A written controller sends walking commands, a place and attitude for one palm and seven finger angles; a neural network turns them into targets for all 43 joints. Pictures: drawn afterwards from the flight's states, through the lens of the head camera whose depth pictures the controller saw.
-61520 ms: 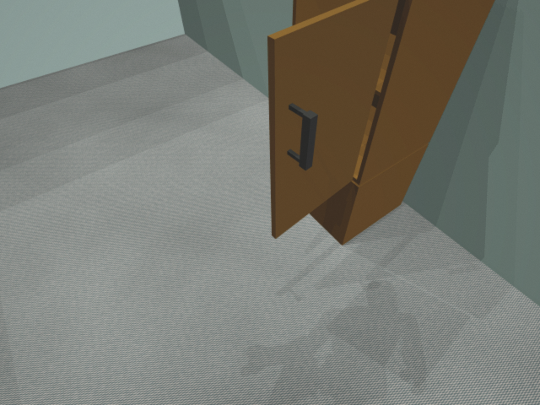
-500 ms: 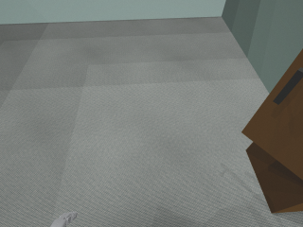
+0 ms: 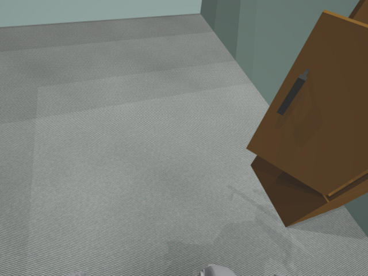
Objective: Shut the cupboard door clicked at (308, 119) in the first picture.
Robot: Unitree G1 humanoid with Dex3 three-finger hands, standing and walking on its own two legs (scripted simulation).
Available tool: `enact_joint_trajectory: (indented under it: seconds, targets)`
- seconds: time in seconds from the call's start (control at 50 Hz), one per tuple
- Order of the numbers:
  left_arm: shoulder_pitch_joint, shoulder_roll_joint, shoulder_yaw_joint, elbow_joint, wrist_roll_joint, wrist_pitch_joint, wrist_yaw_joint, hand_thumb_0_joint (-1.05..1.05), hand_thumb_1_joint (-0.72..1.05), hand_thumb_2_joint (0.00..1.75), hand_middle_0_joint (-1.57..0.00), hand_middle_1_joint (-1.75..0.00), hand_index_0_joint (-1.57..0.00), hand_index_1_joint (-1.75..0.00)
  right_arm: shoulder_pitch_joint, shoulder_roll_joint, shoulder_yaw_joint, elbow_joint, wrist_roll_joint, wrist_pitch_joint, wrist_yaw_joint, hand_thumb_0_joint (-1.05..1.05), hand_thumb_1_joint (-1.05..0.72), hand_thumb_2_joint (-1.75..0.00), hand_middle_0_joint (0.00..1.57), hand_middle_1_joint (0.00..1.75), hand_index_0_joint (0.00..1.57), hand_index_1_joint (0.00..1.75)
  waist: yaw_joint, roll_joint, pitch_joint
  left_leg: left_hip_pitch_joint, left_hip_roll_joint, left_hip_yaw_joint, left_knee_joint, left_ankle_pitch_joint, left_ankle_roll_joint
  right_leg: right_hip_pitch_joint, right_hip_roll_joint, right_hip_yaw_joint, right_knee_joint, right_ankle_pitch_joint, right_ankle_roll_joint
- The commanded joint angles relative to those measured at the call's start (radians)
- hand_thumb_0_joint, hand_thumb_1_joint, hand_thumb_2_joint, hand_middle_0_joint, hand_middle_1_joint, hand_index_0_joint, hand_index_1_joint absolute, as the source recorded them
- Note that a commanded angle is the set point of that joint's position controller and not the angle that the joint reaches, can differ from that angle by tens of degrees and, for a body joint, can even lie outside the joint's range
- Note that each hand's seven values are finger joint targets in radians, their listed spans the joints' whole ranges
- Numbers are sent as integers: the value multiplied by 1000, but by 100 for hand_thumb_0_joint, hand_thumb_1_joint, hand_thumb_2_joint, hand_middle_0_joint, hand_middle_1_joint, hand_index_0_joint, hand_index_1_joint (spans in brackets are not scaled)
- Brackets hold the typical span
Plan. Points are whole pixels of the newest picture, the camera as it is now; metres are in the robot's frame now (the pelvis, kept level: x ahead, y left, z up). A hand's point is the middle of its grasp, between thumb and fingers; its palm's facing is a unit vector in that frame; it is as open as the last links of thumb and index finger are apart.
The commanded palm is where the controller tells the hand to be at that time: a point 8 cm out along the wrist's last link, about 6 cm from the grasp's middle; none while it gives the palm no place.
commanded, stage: turn to face it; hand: left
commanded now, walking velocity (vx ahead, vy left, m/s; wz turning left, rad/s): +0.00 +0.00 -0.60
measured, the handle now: (293, 92) +0.62 -0.28 +0.04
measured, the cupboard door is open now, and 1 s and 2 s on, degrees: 35 35 35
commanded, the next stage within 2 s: take the last steps up to it in 0.82 s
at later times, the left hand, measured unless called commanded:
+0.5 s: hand (126, 268) +0.15 +0.14 -0.16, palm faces -0.28 -0.93 -0.24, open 7.4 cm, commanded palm none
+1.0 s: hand (143, 248) +0.20 +0.11 -0.16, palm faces -0.48 -0.84 -0.25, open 7.4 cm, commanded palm none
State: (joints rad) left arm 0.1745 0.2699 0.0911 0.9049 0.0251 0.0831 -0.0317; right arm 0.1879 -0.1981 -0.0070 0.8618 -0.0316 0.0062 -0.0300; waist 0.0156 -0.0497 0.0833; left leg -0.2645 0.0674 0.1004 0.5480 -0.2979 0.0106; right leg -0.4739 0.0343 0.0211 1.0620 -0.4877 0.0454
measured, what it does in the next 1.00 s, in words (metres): steps on the spot, turning right: right foot, then left foot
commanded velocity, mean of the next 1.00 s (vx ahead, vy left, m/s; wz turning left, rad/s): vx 0.02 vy -0.01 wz -0.42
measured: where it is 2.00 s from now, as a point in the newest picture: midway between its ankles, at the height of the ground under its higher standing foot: outside the picture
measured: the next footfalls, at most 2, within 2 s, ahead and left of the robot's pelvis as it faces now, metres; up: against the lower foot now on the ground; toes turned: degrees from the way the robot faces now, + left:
right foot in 0.24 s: +0.03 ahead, -0.15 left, +0.00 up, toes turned -13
left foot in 0.62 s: +0.12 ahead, +0.08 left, +0.00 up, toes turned -18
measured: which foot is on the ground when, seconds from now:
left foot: down 0.00-0.24, up 0.26-0.60, down 0.62-0.96, up 0.98-1.00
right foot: up 0.00-0.22, down 0.24-0.62, up 0.64-0.94, down 0.96-1.00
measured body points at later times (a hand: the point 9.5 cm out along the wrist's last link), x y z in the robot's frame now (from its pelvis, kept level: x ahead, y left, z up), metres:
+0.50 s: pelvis +0.01 -0.03 +0.00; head +0.05 -0.05 +0.45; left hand +0.16 +0.19 -0.14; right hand +0.01 -0.31 -0.14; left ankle +0.05 +0.10 -0.68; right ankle -0.01 -0.14 -0.74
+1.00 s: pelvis +0.02 -0.02 -0.01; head +0.04 -0.05 +0.44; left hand +0.22 +0.15 -0.14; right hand -0.10 -0.25 -0.16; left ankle +0.08 +0.09 -0.73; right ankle -0.05 -0.12 -0.74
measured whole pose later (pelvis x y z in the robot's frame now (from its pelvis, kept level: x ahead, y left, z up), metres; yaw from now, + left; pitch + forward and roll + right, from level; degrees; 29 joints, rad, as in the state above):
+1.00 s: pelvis +0.02 -0.02 -0.01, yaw -30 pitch +0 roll -1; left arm 0.17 0.21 0.06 0.94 0.03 0.04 -0.02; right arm 0.28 -0.23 -0.04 0.99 -0.02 0.04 -0.02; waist -0.02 0.04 0.05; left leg -0.32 0.11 0.12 0.71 -0.44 -0.04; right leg -0.24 0.00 -0.04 0.55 -0.32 -0.01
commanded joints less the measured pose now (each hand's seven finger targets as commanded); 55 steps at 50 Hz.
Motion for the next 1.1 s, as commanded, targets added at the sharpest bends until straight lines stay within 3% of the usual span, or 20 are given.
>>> enact_joint_trajectory:
  seconds: [0.0,0.12,0.18,0.2,0.22,0.24,0.28,0.36,0.48,0.54,0.56,0.58,0.6,0.72,0.84,0.9,0.94,0.96,0.98,1.08]
  targets:
    - [-55,49,9,-106,-8,-19,-10,0,90,90,-20,-30,-20,-30,65,-213,-64,-40,2,-13,-19,0,-90,-90,20,30,20,30,-36,235,-117,205,267,-116,-166,583,122,-67,-60,-36,3,14,20]
    - [-81,34,-3,-116,-5,-29,-14,0,90,90,-20,-30,-20,-30,77,-248,-86,-9,2,-4,-3,0,-90,-90,20,30,20,30,-55,271,-124,174,290,-35,-114,526,103,83,-38,-113,-288,50,-8]
    - [28,71,6,-86,-5,-46,-7,0,90,90,-20,-30,-20,-30,41,-255,-92,-13,11,-1,4,0,-90,-90,20,30,20,30,13,209,-149,70,256,30,60,432,21,324,-35,-116,-603,292,-43]
    - [108,159,20,-61,3,-58,3,0,90,90,-20,-30,-20,-30,36,-211,-86,-30,23,2,13,0,-90,-90,20,30,20,30,47,-2,-190,-91,175,99,244,219,-43,506,-183,57,-694,479,-97]
    - [163,252,38,-42,2,-68,18,0,90,90,-20,-30,-20,-30,-30,-136,-64,-86,22,5,15,0,-90,-90,20,30,20,30,79,-267,-157,-345,19,87,472,-345,-92,550,-410,370,-712,846,-217]
    - [178,264,33,-41,-11,-63,29,0,90,90,-20,-30,-20,-30,-57,-160,-58,-96,21,20,3,0,-90,-90,20,30,20,30,82,-176,-145,-365,32,-64,587,-348,-85,473,-443,374,-708,857,-279]
    - [69,200,27,-64,-7,-63,45,0,90,90,-20,-30,-20,-30,-55,-172,-64,-72,20,22,-4,0,-90,-90,20,30,20,30,34,-222,-122,-406,56,-122,657,-238,-91,429,-361,353,-710,720,-274]
    - [-8,163,12,-93,-2,-66,41,0,90,90,-20,-30,-20,-30,-2,-148,-61,-31,17,27,13,0,-90,-90,20,30,20,30,-19,-84,-143,-263,30,-82,532,-100,-105,321,-254,210,-698,622,-225]
    - [20,184,22,-83,5,-57,36,0,90,90,-20,-30,-20,-30,-19,-128,-56,-52,24,16,10,0,-90,-90,20,30,20,30,-1,-99,-125,-171,-20,-67,254,-128,-91,280,-247,315,-693,533,-242]
    - [-24,167,20,-84,-4,-48,34,0,90,90,-20,-30,-20,-30,76,-133,-55,-20,27,5,0,0,-90,-90,20,30,20,30,-50,-101,-130,41,-46,-57,-16,39,-77,165,-196,319,-630,479,-174]
    - [-23,130,14,-88,-8,-44,33,0,90,90,-20,-30,-20,-30,105,-162,-60,-12,26,-4,-3,0,-90,-90,20,30,20,30,-62,-20,-134,147,15,-121,-147,63,-57,70,-135,278,-565,367,-127]
    - [8,72,3,-105,-17,-37,25,0,90,90,-20,-30,-20,-30,122,-255,-73,-16,10,-13,-6,0,-90,-90,20,30,20,30,-58,251,-131,218,223,-349,-241,80,24,-64,7,152,-389,125,-68]
    - [-1,62,0,-124,-13,-41,21,0,90,90,-20,-30,-20,-30,138,-301,-79,-31,3,-9,-10,0,-90,-90,20,30,20,30,-65,340,-119,148,392,-487,-300,134,128,-80,29,24,-171,-113,-34]
    - [5,44,3,-58,-5,-25,5,0,90,90,-20,-30,-20,-30,54,-194,-51,-18,0,-15,-19,0,-90,-90,20,30,20,30,-19,222,-111,128,234,-165,-209,469,123,-32,-43,-7,11,32,1]
    - [-24,6,-18,-52,-7,-33,10,0,90,90,-20,-30,-20,-30,115,-215,-71,47,1,-3,-10,0,-90,-90,20,30,20,30,-49,252,-129,152,257,-131,-158,497,132,117,-25,-85,-315,35,-18]
    - [76,34,-10,-11,-6,-45,19,0,90,90,-20,-30,-20,-30,85,-203,-75,55,13,4,-4,0,-90,-90,20,30,20,30,4,170,-119,4,206,-83,-56,331,58,357,-33,-73,-631,299,-43]
    - [139,180,15,15,8,-61,31,0,90,90,-20,-30,-20,-30,43,-92,-54,10,21,8,9,0,-90,-90,20,30,20,30,33,-224,-94,-299,-8,69,246,-286,-60,480,-365,337,-820,347,-191]
    - [166,196,13,13,-2,-57,34,0,90,90,-20,-30,-20,-30,-14,-113,-51,-9,12,21,9,0,-90,-90,20,30,20,30,71,-150,-69,-308,-3,-23,400,-338,-53,383,-417,362,-847,269,-264]
    - [132,169,19,18,5,-65,41,0,90,90,-20,-30,-20,-30,-14,-111,-56,10,10,22,5,0,-90,-90,20,30,20,30,41,-231,-54,-389,-2,-71,509,-286,-49,402,-367,394,-859,221,-279]
    - [45,88,-4,12,2,-95,42,0,90,90,-20,-30,-20,-30,47,-94,-58,59,2,5,29,0,-90,-90,20,30,20,30,-26,-97,-41,-267,28,-42,438,-96,-64,296,-257,171,-842,204,-247]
